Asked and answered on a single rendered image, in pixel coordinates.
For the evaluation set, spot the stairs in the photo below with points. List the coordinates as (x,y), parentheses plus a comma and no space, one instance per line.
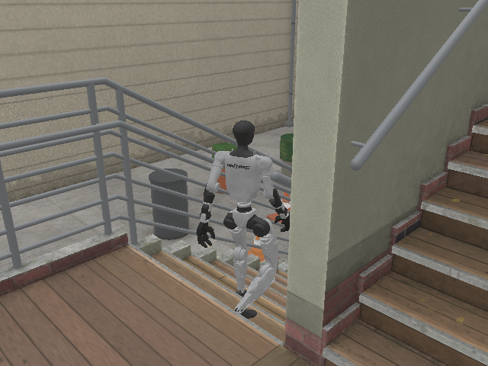
(262,320)
(446,303)

